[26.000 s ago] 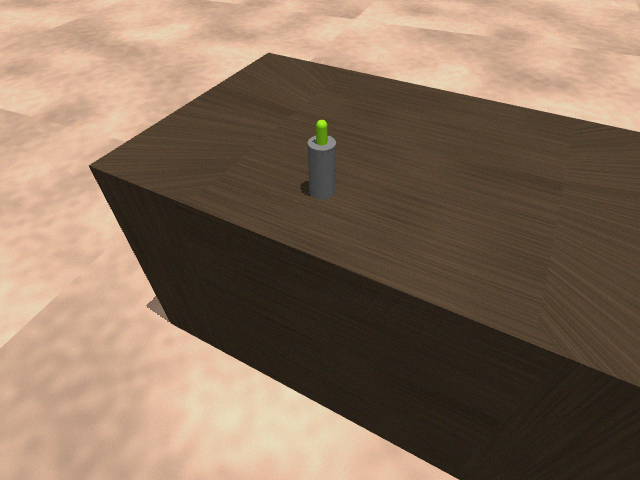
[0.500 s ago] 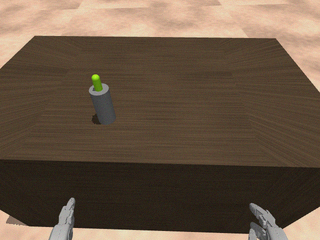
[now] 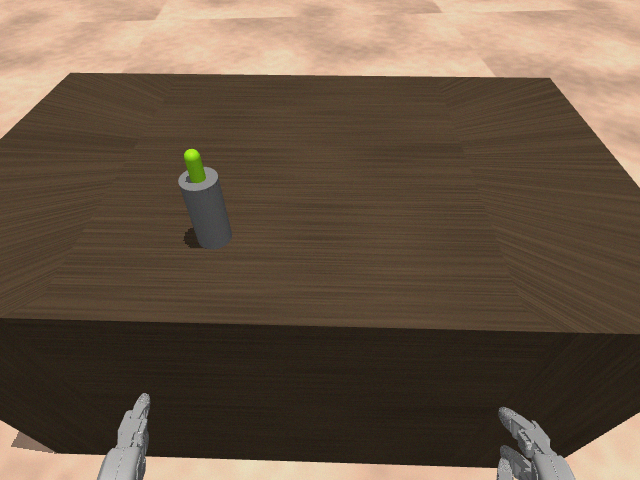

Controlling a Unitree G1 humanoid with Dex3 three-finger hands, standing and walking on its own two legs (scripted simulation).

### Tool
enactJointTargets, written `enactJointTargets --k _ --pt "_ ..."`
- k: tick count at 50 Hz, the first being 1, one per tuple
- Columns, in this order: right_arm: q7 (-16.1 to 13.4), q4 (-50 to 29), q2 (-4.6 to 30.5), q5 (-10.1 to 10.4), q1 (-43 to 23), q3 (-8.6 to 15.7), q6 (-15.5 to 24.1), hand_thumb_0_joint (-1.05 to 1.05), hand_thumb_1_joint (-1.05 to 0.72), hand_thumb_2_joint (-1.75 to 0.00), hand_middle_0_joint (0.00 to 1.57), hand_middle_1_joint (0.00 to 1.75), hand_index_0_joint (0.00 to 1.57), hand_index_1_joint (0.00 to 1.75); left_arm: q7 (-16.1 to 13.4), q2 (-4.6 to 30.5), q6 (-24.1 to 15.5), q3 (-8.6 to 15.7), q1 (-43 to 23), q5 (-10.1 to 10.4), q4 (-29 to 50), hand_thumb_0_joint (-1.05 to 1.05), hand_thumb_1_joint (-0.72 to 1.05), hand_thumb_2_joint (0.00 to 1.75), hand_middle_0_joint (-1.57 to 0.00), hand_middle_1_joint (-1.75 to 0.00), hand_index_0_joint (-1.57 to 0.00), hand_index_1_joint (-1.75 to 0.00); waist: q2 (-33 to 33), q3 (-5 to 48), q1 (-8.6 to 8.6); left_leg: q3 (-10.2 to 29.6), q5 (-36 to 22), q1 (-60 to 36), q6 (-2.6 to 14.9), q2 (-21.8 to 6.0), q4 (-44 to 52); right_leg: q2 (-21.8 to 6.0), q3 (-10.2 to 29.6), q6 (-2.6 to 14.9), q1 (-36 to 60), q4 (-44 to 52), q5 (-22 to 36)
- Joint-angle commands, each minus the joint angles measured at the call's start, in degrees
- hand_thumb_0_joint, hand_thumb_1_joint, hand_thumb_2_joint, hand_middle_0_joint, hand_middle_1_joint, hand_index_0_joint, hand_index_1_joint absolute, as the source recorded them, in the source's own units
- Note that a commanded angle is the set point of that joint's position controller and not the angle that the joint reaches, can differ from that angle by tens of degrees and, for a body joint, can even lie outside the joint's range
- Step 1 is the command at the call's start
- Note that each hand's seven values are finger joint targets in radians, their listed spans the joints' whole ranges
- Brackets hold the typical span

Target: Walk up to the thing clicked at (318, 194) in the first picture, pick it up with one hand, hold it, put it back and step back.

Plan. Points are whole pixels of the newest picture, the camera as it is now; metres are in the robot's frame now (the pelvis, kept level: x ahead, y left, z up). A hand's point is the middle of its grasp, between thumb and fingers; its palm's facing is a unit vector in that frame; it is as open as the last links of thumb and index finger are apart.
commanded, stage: home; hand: left
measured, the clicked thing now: (204, 198) +0.53 +0.20 +0.08
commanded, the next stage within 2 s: stand in 0.54 s
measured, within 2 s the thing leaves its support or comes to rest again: neither
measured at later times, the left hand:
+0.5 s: hand out of the picture +0.12 +0.23 -0.10, palm faces -0.06 -0.91 -0.40, open 17.6 cm
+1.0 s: hand out of the picture +0.05 +0.24 -0.10, palm faces -0.01 -0.94 -0.35, open 11.6 cm
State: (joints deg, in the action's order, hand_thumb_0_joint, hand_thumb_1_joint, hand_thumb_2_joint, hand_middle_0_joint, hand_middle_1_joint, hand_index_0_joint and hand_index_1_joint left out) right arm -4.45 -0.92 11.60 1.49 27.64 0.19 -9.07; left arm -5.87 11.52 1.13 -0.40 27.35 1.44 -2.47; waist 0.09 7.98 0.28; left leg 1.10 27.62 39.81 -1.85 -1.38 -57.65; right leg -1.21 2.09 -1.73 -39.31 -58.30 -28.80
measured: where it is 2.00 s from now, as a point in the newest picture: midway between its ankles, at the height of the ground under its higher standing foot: outside the picture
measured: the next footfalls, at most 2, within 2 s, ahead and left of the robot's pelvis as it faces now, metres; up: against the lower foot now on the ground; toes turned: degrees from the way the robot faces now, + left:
none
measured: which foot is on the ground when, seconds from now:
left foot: down 0.00-1.00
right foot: down 0.00-1.00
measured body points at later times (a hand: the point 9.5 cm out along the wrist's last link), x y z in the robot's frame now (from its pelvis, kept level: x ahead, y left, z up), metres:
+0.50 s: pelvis -0.01 +0.00 +0.01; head +0.01 -0.01 +0.46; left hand +0.12 +0.28 -0.07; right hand +0.12 -0.28 -0.09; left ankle +0.01 +0.14 -0.67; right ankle +0.00 -0.14 -0.67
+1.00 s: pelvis +0.00 -0.01 +0.06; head +0.00 -0.01 +0.51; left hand +0.05 +0.29 -0.07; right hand +0.05 -0.29 -0.08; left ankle +0.01 +0.14 -0.67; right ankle +0.00 -0.14 -0.67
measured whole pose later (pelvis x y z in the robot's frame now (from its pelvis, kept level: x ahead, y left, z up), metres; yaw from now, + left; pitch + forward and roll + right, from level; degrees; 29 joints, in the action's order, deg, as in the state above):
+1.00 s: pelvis +0.00 -0.01 +0.06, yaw +1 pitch -3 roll +0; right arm -0.3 62.1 18.4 -1.6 10.5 0.6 0.4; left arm -1.1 18.4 -0.6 -0.1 10.0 -1.0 -62.1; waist -0.5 -3.7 0.1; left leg 1.7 14.7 11.7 -2.1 -1.8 -29.7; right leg -1.2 0.7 -1.0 -11.0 -30.3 -16.0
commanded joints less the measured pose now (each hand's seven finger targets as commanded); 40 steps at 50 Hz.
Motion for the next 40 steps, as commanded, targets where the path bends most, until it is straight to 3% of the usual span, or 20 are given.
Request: enactJointTargets --k 1,2,3,5,6,8,10,12,14,15,16,18,19,22,29,32,34,35,37,40 --pt "-0.80 -11.03 5.58 -0.02 -1.38 3.49 3.46 0.00 -0.90 -0.90 0.20 0.30 0.20 0.30 -0.26 6.19 -3.59 3.95 -1.28 0.00 11.81 0.00 -0.58 0.04 -0.05 -0.05 -0.05 -0.05 -0.26 3.41 0.40 -3.59 -8.06 -4.18 1.76 1.40 9.88 1.29 -3.47 1.55 2.65 10.66 9.16" --pt "-0.80 -11.87 5.18 -0.07 -0.98 3.44 3.58 0.00 -0.90 -0.90 0.20 0.30 0.20 0.30 -0.12 4.86 -3.46 3.17 0.19 -0.23 10.16 0.00 -0.58 0.04 -0.05 -0.05 -0.05 -0.05 0.84 4.54 -0.29 -3.53 -9.62 -4.79 1.79 1.16 9.33 1.40 -3.50 1.53 3.16 10.15 10.63" --pt "-1.49 3.91 7.99 0.30 -5.79 3.59 4.06 0.00 -0.90 -0.90 0.20 0.30 0.20 0.30 -1.29 7.03 -3.16 5.60 1.56 -0.39 13.29 0.00 -0.57 0.04 -0.05 -0.05 -0.05 -0.05 -0.07 5.60 0.19 -1.73 -10.12 -6.05 1.64 1.04 9.13 2.59 -4.33 1.65 4.73 10.20 11.31" --pt "-1.85 2.29 7.24 0.58 -6.38 2.80 5.76 0.00 -0.90 -0.90 0.20 0.30 0.20 0.30 -1.48 5.38 -2.39 3.22 1.85 -0.32 12.25 0.00 -0.55 0.05 -0.05 -0.05 -0.05 -0.05 1.27 2.62 -0.86 -2.22 -7.79 -5.00 1.87 1.02 9.38 2.14 -4.01 1.56 3.96 11.61 9.36" --pt "-1.99 3.26 7.12 0.59 -6.90 2.92 6.25 0.00 -0.90 -0.90 0.20 0.30 0.20 0.30 -1.96 5.76 -2.10 3.22 1.85 -0.41 14.14 0.00 -0.59 0.03 -0.04 -0.05 -0.04 -0.05 -0.42 4.35 -0.43 -2.04 -9.58 -6.17 1.77 0.83 9.59 2.27 -4.20 1.74 4.76 11.06 11.18" --pt "-2.37 7.33 7.12 0.39 -7.97 2.68 6.91 0.00 -0.90 -0.90 0.20 0.30 0.20 0.30 -2.41 5.15 -1.93 2.42 0.67 -0.54 12.25 0.00 -0.57 0.04 -0.05 -0.05 -0.05 -0.05 -2.22 2.37 -1.51 -2.06 -9.71 -6.44 1.62 0.57 9.84 2.52 -4.47 1.88 3.37 10.86 11.16" --pt "-2.62 9.04 7.46 0.33 -9.18 2.94 7.66 0.00 -0.90 -0.90 0.20 0.30 0.20 0.30 -2.81 6.85 -1.81 3.53 -0.49 -0.55 14.47 0.00 -0.57 0.04 -0.05 -0.05 -0.05 -0.05 -3.11 3.34 -1.24 -1.91 -10.54 -6.82 1.60 0.49 9.73 2.48 -4.64 1.95 3.76 11.00 11.73" --pt "-2.74 10.74 7.39 0.09 -10.43 2.98 8.44 0.00 -0.90 -0.90 0.20 0.30 0.20 0.30 -2.94 5.36 -1.11 2.58 1.69 -0.74 12.14 0.00 -0.61 0.02 -0.04 -0.05 -0.04 -0.05 -1.23 3.62 -1.22 -1.54 -11.28 -7.07 1.74 0.39 9.49 2.49 -4.97 1.81 4.80 11.11 12.23" --pt "-2.87 12.45 7.40 0.01 -11.44 2.89 9.36 0.00 -0.90 -0.90 0.20 0.30 0.20 0.30 -3.11 6.24 -0.71 2.94 0.14 -0.63 13.56 0.00 -0.61 0.02 -0.04 -0.05 -0.04 -0.05 -2.00 3.84 -1.15 -1.76 -12.47 -7.51 1.71 0.55 9.25 2.37 -4.88 1.70 5.06 11.37 13.51" --pt "-0.42 27.19 15.66 -7.46 -14.58 4.82 9.84 0.00 -0.90 -0.90 0.20 0.30 0.20 0.30 -0.42 16.38 -2.12 5.42 -8.86 -8.35 -6.54 0.00 -0.61 0.01 -0.04 -0.04 -0.04 -0.04 -0.98 -4.34 -1.16 2.67 -17.12 -15.60 4.45 -2.23 11.94 -0.65 -0.99 5.57 9.20 11.40 16.57" --pt "0.74 29.45 16.63 -8.00 -13.29 5.68 9.87 0.00 -0.90 -0.90 0.20 0.30 0.20 0.30 1.03 16.77 -2.79 6.22 -6.97 -8.16 -13.48 0.00 -0.57 0.04 -0.05 -0.05 -0.05 -0.05 0.38 -0.67 -1.31 2.07 -16.81 -17.56 5.62 -1.99 10.90 -1.34 0.49 6.36 10.93 12.08 16.88" --pt "1.88 31.01 17.27 -6.67 -15.10 5.43 10.66 0.00 -0.90 -0.90 0.20 0.30 0.20 0.30 2.64 16.19 -3.82 4.61 -7.08 -6.49 -16.97 0.00 -0.57 0.04 -0.05 -0.05 -0.05 -0.05 -1.56 -0.70 -0.19 6.23 -19.86 -16.91 7.46 -2.69 12.29 -1.26 1.55 7.09 12.42 10.50 17.54" --pt "2.62 32.24 17.10 -5.67 -16.34 5.28 10.97 0.00 -0.90 -0.90 0.20 0.30 0.20 0.30 3.22 15.46 -4.15 4.23 -7.68 -5.59 -19.19 0.00 -0.60 0.03 -0.04 -0.05 -0.04 -0.05 -1.46 -1.48 0.64 5.94 -18.47 -16.24 7.46 -2.23 12.89 -1.38 1.87 7.05 13.34 11.81 16.19" --pt "3.74 35.73 15.58 -4.00 -17.15 5.30 11.02 0.00 -0.90 -0.90 0.20 0.30 0.20 0.30 4.05 17.05 -4.19 4.29 -11.36 -4.66 -25.60 0.00 -0.58 0.04 -0.05 -0.05 -0.05 -0.05 2.95 -2.13 0.14 4.99 -11.94 -16.01 6.43 -1.54 14.19 -1.84 3.46 7.17 14.96 15.27 14.16" --pt "3.86 43.89 16.62 -4.19 -18.16 5.20 10.87 0.00 -0.90 -0.90 0.20 0.30 0.20 0.30 4.19 18.38 -4.17 4.65 -14.59 -4.14 -38.01 0.00 -0.59 0.04 -0.05 -0.05 -0.05 -0.05 -2.05 -6.62 0.16 7.01 -6.91 -16.49 6.17 -2.61 20.91 -1.57 4.35 6.32 16.92 19.90 10.32" --pt "3.76 46.88 16.50 -3.76 -18.45 5.06 10.51 0.00 -0.90 -0.90 0.20 0.30 0.20 0.30 4.28 19.72 -4.23 4.65 -14.87 -4.14 -42.34 0.00 -0.59 0.03 -0.04 -0.05 -0.05 -0.05 0.85 -7.45 -0.16 4.68 -6.73 -19.00 5.46 -1.22 20.43 -3.55 7.40 6.79 17.16 25.59 8.82" --pt "3.71 49.44 16.49 -3.68 -17.07 4.71 10.50 0.00 -0.90 -0.90 0.20 0.30 0.20 0.30 4.23 20.20 -4.17 4.53 -16.09 -3.86 -44.65 0.00 -0.43 0.19 -0.20 -0.21 -0.20 -0.21 0.96 -7.62 -0.98 4.48 -9.17 -21.57 5.16 -1.44 22.13 -4.18 7.76 6.42 17.33 27.27 10.67" --pt "3.64 50.35 16.69 -3.62 -17.43 4.81 10.42 0.00 -0.90 -0.90 0.20 0.30 0.20 0.30 4.17 20.19 -4.10 4.41 -16.11 -3.70 -45.72 0.00 -0.35 0.27 -0.20 -0.29 -0.20 -0.29 0.81 -7.54 -0.82 4.60 -9.58 -22.69 5.10 -1.78 22.96 -4.09 7.35 6.09 17.94 28.12 11.56" --pt "3.62 52.49 16.82 -3.39 -16.80 4.44 10.54 0.00 -0.90 -0.90 0.20 0.30 0.20 0.30 4.11 20.31 -4.08 4.28 -16.37 -3.35 -48.00 0.00 -0.19 0.43 -0.20 -0.30 -0.20 -0.30 1.29 -7.02 -0.96 4.33 -13.65 -24.56 4.69 -2.20 24.61 -4.42 6.73 5.68 20.32 28.98 14.95" --pt "3.38 55.07 17.27 -3.35 -17.43 4.06 10.44 0.00 -0.90 -0.90 0.20 0.30 0.20 0.30 4.04 19.92 -3.76 3.86 -16.80 -2.80 -51.05 0.00 0.05 0.67 -0.20 -0.30 -0.20 -0.30 1.13 -8.02 -0.63 4.59 -14.69 -25.50 4.29 -2.95 27.70 -4.47 5.96 4.98 22.88 31.59 17.07"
